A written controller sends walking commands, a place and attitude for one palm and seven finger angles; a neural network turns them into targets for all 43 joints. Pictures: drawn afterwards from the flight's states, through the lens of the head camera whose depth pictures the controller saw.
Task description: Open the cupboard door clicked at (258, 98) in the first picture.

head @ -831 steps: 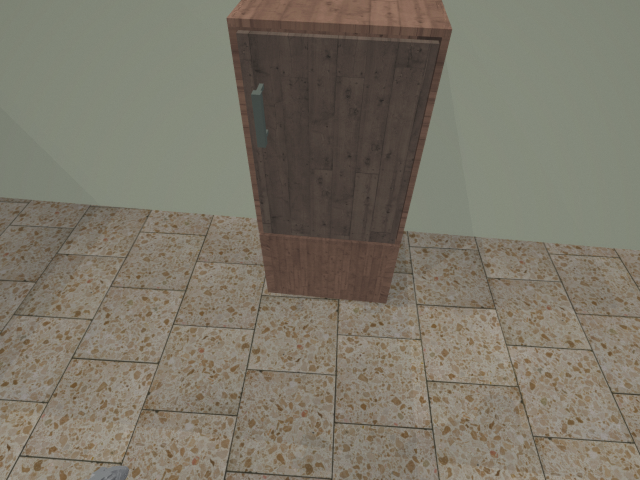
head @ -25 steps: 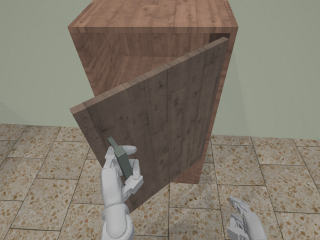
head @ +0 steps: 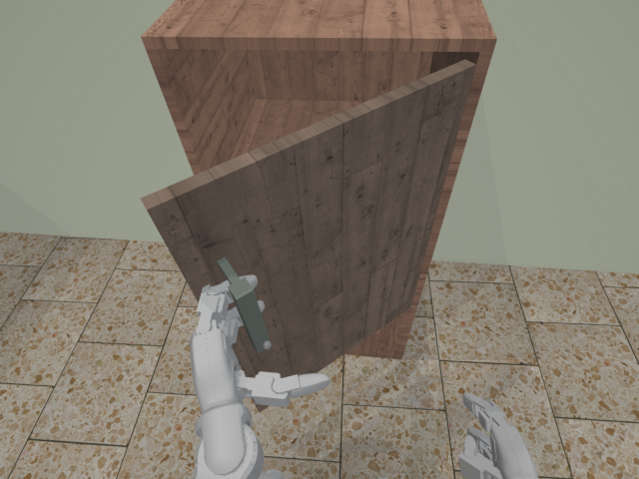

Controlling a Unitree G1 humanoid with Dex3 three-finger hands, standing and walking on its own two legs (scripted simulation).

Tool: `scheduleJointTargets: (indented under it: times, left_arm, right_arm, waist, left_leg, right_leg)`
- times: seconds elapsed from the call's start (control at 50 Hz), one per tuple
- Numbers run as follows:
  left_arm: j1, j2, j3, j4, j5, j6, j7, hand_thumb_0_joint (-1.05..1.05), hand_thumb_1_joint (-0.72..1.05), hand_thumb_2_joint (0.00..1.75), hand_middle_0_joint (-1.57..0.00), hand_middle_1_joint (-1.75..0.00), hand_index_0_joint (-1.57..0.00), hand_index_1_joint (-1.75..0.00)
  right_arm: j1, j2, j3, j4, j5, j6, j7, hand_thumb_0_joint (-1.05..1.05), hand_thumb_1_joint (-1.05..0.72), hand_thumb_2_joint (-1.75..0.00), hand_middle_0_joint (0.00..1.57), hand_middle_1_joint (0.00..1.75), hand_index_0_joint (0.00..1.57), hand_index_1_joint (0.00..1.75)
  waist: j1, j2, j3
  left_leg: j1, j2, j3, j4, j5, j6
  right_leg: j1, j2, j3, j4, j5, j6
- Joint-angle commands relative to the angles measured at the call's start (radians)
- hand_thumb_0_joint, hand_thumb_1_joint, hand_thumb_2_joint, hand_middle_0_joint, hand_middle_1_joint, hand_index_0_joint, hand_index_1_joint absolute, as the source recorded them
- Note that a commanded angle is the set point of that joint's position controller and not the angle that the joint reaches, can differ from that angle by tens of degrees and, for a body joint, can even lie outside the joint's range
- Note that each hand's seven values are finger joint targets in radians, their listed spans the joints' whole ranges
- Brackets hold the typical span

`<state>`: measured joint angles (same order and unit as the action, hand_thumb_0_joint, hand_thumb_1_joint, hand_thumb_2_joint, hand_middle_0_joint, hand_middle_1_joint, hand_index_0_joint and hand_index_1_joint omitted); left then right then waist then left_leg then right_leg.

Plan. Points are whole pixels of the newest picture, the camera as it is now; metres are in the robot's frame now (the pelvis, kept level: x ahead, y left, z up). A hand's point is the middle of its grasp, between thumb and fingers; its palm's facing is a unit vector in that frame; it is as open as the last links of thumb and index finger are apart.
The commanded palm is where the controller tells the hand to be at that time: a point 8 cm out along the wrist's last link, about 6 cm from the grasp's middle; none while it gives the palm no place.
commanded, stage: open thumb and fingers to let go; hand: left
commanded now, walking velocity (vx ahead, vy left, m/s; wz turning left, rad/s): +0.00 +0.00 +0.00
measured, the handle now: (244, 307) +0.31 +0.11 +0.07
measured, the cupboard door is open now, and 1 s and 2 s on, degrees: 41 43 43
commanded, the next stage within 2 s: slide the hand sideways off the handle in 0.22 s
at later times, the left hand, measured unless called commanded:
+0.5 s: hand (264, 383) +0.22 +0.07 +0.07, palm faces -0.16 -0.99 -0.03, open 16.2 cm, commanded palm +0.21 +0.11 +0.07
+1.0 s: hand (234, 399) +0.20 +0.10 +0.07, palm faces -0.11 -0.99 +0.01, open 16.1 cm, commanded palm +0.18 +0.16 +0.07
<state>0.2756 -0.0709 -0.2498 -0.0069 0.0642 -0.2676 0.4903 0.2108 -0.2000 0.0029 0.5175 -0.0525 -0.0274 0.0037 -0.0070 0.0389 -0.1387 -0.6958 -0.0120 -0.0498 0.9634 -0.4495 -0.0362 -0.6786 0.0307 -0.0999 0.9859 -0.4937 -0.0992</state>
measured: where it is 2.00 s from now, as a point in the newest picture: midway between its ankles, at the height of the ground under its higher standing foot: outside the picture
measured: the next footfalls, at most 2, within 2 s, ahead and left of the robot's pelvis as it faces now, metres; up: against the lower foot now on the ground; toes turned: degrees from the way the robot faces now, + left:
none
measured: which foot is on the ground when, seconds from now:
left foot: down 0.00-1.00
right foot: down 0.00-1.00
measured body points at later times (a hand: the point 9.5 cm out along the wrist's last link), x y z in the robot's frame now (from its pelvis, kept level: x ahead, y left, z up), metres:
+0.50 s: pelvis +0.00 +0.03 +0.00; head +0.02 +0.01 +0.44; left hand +0.22 +0.12 +0.07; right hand +0.17 -0.19 -0.08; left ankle +0.02 +0.15 -0.68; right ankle +0.00 -0.05 -0.68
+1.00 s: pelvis -0.01 +0.04 -0.01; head +0.02 +0.03 +0.44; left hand +0.20 +0.15 +0.07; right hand +0.17 -0.18 -0.07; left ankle +0.02 +0.15 -0.68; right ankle +0.00 -0.05 -0.68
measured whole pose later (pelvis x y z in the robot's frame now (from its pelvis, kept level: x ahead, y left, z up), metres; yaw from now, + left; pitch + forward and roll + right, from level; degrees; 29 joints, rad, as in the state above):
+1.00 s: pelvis -0.01 +0.04 -0.01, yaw -2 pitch +9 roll +0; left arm 0.49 0.09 -0.25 -0.23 -0.02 -0.27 0.08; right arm 0.28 -0.21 0.04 0.35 0.00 0.00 0.01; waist -0.01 0.03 -0.13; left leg -0.72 -0.01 0.00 1.04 -0.49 0.02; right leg -0.70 0.03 -0.05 1.03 -0.50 -0.05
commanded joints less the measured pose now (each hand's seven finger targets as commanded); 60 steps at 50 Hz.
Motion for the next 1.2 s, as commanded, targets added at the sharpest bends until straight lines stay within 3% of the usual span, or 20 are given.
scheduleJointTargets:
  times: [0.0, 0.18, 0.3, 0.32, 0.34, 0.36, 0.38, 0.4, 0.44, 0.48, 0.52, 0.6, 0.66, 0.76, 0.8, 0.86, 0.94, 1.0, 1.08, 1.18]
  left_arm:
    - [-0.116, -0.076, -0.028, -0.244, 0.015, -0.054, 0.016, 0.0, -0.5, 0.3, -0.22, -0.75, -0.22, -0.75]
    - [-0.092, -0.133, -0.07, -0.234, 0.023, -0.018, 0.041, 0.0, -0.5, 0.3, -0.15, -0.3, -0.15, -0.3]
    - [-0.11, -0.164, -0.089, -0.247, 0.026, 0.012, 0.055, 0.0, -0.5, 0.3, -0.15, -0.3, -0.15, -0.3]
    - [-0.137, -0.023, -0.285, -0.282, 0.119, -0.043, -0.146, 0.0, -0.5, 0.3, -0.15, -0.3, -0.15, -0.3]
    - [-0.153, 0.041, -0.204, -0.335, 0.077, -0.092, -0.257, 0.0, -0.5, 0.3, -0.15, -0.3, -0.15, -0.3]
    - [-0.136, 0.067, -0.2, -0.352, 0.057, -0.118, -0.329, 0.0, -0.5, 0.3, -0.15, -0.3, -0.15, -0.3]
    - [-0.123, 0.088, -0.191, -0.389, 0.035, -0.138, -0.385, 0.0, -0.5, 0.3, -0.15, -0.3, -0.15, -0.3]
    - [-0.113, 0.081, -0.198, -0.397, 0.008, -0.153, -0.441, 0.0, -0.5, 0.3, -0.15, -0.3, -0.15, -0.3]
    - [-0.067, 0.058, -0.184, -0.421, -0.056, -0.16, -0.492, 0.0, -0.5, 0.3, -0.15, -0.3, -0.15, -0.3]
    - [-0.02, 0.031, -0.155, -0.406, -0.106, -0.143, -0.478, 0.0, -0.5, 0.3, -0.15, -0.3, -0.15, -0.3]
    - [-0.012, 0.048, -0.101, -0.401, -0.115, -0.126, -0.43, 0.0, -0.5, 0.3, -0.15, -0.3, -0.15, -0.3]
    - [0.019, 0.09, -0.05, -0.349, -0.037, -0.099, -0.333, 0.0, -0.5, 0.3, -0.15, -0.3, -0.15, -0.3]
    - [0.041, 0.099, -0.053, -0.361, 0.008, -0.093, -0.308, 0.0, -0.5, 0.3, -0.15, -0.3, -0.15, -0.3]
    - [0.096, 0.148, 0.006, -0.382, -0.031, -0.062, -0.339, 0.0, -0.5, 0.3, -0.15, -0.3, -0.15, -0.3]
    - [0.105, 0.127, -0.012, -0.395, -0.056, -0.049, -0.357, 0.0, -0.5, 0.3, -0.15, -0.3, -0.15, -0.3]
    - [0.148, 0.151, 0.032, -0.412, -0.091, -0.043, -0.377, 0.0, -0.5, 0.3, -0.15, -0.3, -0.15, -0.3]
    - [0.199, 0.166, 0.046, -0.446, -0.105, -0.075, -0.405, 0.0, -0.5, 0.3, -0.15, -0.3, -0.15, -0.3]
    - [0.229, 0.175, 0.045, -0.485, -0.109, -0.113, -0.429, 0.0, -0.5, 0.3, -0.15, -0.3, -0.15, -0.3]
    - [0.313, 0.219, 0.086, -0.535, -0.129, -0.15, -0.47, 0.0, -0.5, 0.3, -0.15, -0.3, -0.15, -0.3]
    - [0.379, 0.246, 0.133, -0.552, -0.165, -0.156, -0.516, 0.0, -0.5, 0.3, -0.15, -0.3, -0.15, -0.3]
  right_arm:
    - [-0.087, -0.067, -0.021, -0.173, 0.005, -0.052, -0.003, 0.0, -0.9, -0.9, 0.2, 0.3, 0.2, 0.3]
    - [-0.099, -0.067, -0.015, -0.189, 0.005, -0.056, 0.008, 0.0, -0.9, -0.9, 0.2, 0.3, 0.2, 0.3]
    - [-0.109, -0.065, -0.012, -0.191, 0.006, -0.051, 0.018, 0.0, -0.9, -0.9, 0.2, 0.3, 0.2, 0.3]
    - [-0.041, -0.119, -0.012, -0.173, 0.021, -0.054, 0.03, 0.0, -0.9, -0.9, 0.2, 0.3, 0.2, 0.3]
    - [-0.035, -0.103, -0.025, -0.191, 0.025, -0.054, 0.028, 0.0, -0.9, -0.9, 0.2, 0.3, 0.2, 0.3]
    - [-0.038, -0.107, -0.027, -0.201, 0.028, -0.051, 0.024, 0.0, -0.9, -0.9, 0.2, 0.3, 0.2, 0.3]
    - [-0.04, -0.099, -0.025, -0.215, 0.033, -0.056, 0.024, 0.0, -0.9, -0.9, 0.2, 0.3, 0.2, 0.3]
    - [-0.036, -0.098, -0.024, -0.225, 0.037, -0.063, 0.022, 0.0, -0.9, -0.9, 0.2, 0.3, 0.2, 0.3]
    - [-0.037, -0.092, -0.02, -0.26, 0.049, -0.074, 0.018, 0.0, -0.9, -0.9, 0.2, 0.3, 0.2, 0.3]
    - [-0.047, -0.091, -0.016, -0.281, 0.058, -0.079, 0.014, 0.0, -0.9, -0.9, 0.2, 0.3, 0.2, 0.3]
    - [-0.051, -0.097, -0.016, -0.291, 0.058, -0.077, 0.008, 0.0, -0.9, -0.9, 0.2, 0.3, 0.2, 0.3]
    - [-0.046, -0.099, -0.015, -0.3, 0.046, -0.059, 0.017, 0.0, -0.9, -0.9, 0.2, 0.3, 0.2, 0.3]
    - [-0.04, -0.097, -0.017, -0.31, 0.045, -0.047, 0.023, 0.0, -0.9, -0.9, 0.2, 0.3, 0.2, 0.3]
    - [-0.043, -0.1, -0.011, -0.33, 0.057, -0.024, 0.014, 0.0, -0.9, -0.9, 0.2, 0.3, 0.2, 0.3]
    - [-0.039, -0.099, -0.005, -0.336, 0.06, -0.021, 0.011, 0.0, -0.9, -0.9, 0.2, 0.3, 0.2, 0.3]
    - [-0.035, -0.104, -0.004, -0.34, 0.063, -0.022, 0.003, 0.0, -0.9, -0.9, 0.2, 0.3, 0.2, 0.3]
    - [-0.024, -0.107, -0.007, -0.34, 0.059, -0.031, 0.003, 0.0, -0.9, -0.9, 0.2, 0.3, 0.2, 0.3]
    - [-0.017, -0.107, -0.014, -0.336, 0.056, -0.045, 0.006, 0.0, -0.9, -0.9, 0.2, 0.3, 0.2, 0.3]
    - [-0.008, -0.11, -0.026, -0.338, 0.058, -0.053, 0.007, 0.0, -0.9, -0.9, 0.2, 0.3, 0.2, 0.3]
    - [-0.009, -0.109, -0.034, -0.337, 0.065, -0.049, -0.003, 0.0, -0.9, -0.9, 0.2, 0.3, 0.2, 0.3]
  waist:
    - [-0.015, -0.137, -0.195]
    - [-0.002, -0.106, -0.169]
    - [0.001, -0.075, -0.168]
    - [-0.103, -0.11, -0.083]
    - [-0.065, -0.095, -0.156]
    - [-0.053, -0.058, -0.19]
    - [-0.044, -0.037, -0.217]
    - [-0.054, -0.053, -0.219]
    - [-0.046, -0.061, -0.194]
    - [-0.036, -0.09, -0.146]
    - [-0.029, -0.114, -0.114]
    - [-0.012, -0.12, -0.108]
    - [-0.001, -0.093, -0.131]
    - [0.017, -0.088, -0.135]
    - [0.003, -0.09, -0.107]
    - [0.006, -0.105, -0.095]
    - [-0.005, -0.102, -0.079]
    - [-0.01, -0.057, -0.1]
    - [-0.003, -0.053, -0.15]
    - [-0.007, -0.065, -0.137]
  left_leg:
    - [0.064, -0.021, 0.018, -0.057, 0.152, 0.054]
    - [0.112, -0.013, 0.015, -0.082, 0.176, 0.056]
    - [0.127, -0.01, 0.012, -0.088, 0.192, 0.053]
    - [0.127, -0.012, 0.015, -0.067, 0.192, 0.074]
    - [0.117, -0.012, 0.014, -0.055, 0.204, 0.077]
    - [0.125, -0.012, 0.016, -0.05, 0.234, 0.08]
    - [0.13, -0.013, 0.017, -0.05, 0.232, 0.077]
    - [0.134, -0.013, 0.016, -0.043, 0.231, 0.079]
    - [0.121, -0.013, 0.012, -0.052, 0.182, 0.078]
    - [0.107, -0.012, 0.006, -0.068, 0.131, 0.073]
    - [0.082, -0.012, 0.0, -0.075, 0.079, 0.068]
    - [0.041, -0.013, 0.004, -0.064, 0.064, 0.065]
    - [0.039, -0.012, 0.006, -0.063, 0.063, 0.064]
    - [0.036, -0.015, 0.024, -0.081, 0.039, 0.065]
    - [0.04, -0.013, 0.024, -0.09, 0.031, 0.064]
    - [0.033, -0.012, 0.024, -0.089, 0.041, 0.064]
    - [0.02, -0.011, 0.023, -0.069, 0.06, 0.063]
    - [0.023, -0.011, 0.021, -0.046, 0.095, 0.063]
    - [0.011, -0.013, 0.024, -0.018, 0.135, 0.064]
    - [-0.018, -0.015, 0.023, 0.001, 0.141, 0.063]
  right_leg:
    - [0.183, -0.084, 0.168, -0.24, 0.349, 0.105]
    - [0.127, -0.04, 0.076, -0.202, 0.292, 0.075]
    - [0.112, -0.026, 0.053, -0.186, 0.273, 0.064]
    - [0.043, -0.045, 0.101, -0.177, 0.341, 0.078]
    - [0.095, -0.049, 0.106, -0.159, 0.381, 0.074]
    - [0.129, -0.054, 0.119, -0.142, 0.441, 0.071]
    - [0.143, -0.057, 0.12, -0.136, 0.444, 0.072]
    - [0.136, -0.057, 0.119, -0.133, 0.442, 0.074]
    - [0.116, -0.045, 0.109, -0.142, 0.341, 0.07]
    - [0.086, -0.031, 0.087, -0.155, 0.236, 0.067]
    - [0.054, -0.027, 0.078, -0.159, 0.148, 0.067]
    - [0.02, -0.027, 0.075, -0.124, 0.114, 0.063]
    - [0.024, -0.027, 0.075, -0.112, 0.112, 0.057]
    - [0.071, -0.024, 0.095, -0.154, 0.085, 0.058]
    - [0.065, -0.021, 0.089, -0.163, 0.086, 0.063]
    - [0.083, -0.019, 0.093, -0.174, 0.096, 0.066]
    - [0.064, -0.017, 0.093, -0.156, 0.13, 0.07]
    - [0.047, -0.017, 0.09, -0.124, 0.186, 0.069]
    - [0.067, -0.018, 0.104, -0.104, 0.246, 0.072]
    - [0.067, -0.019, 0.111, -0.099, 0.277, 0.081]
